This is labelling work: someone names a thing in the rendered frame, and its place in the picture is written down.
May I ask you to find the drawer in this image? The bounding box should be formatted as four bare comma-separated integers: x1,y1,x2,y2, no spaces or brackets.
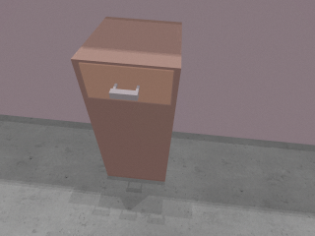
79,62,174,105

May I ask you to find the handle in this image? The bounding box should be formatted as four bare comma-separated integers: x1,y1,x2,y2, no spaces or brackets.
109,83,140,101

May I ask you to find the cabinet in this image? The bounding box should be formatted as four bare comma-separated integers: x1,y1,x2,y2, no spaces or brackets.
71,17,182,182

